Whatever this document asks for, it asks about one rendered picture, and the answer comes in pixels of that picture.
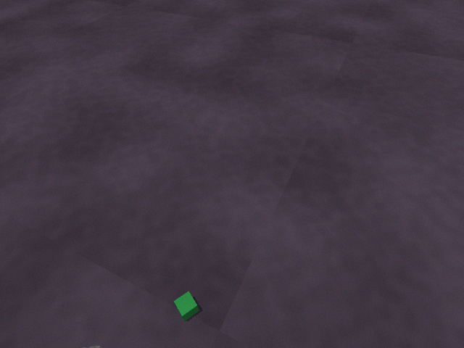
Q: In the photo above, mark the cube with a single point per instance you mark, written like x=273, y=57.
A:
x=186, y=305

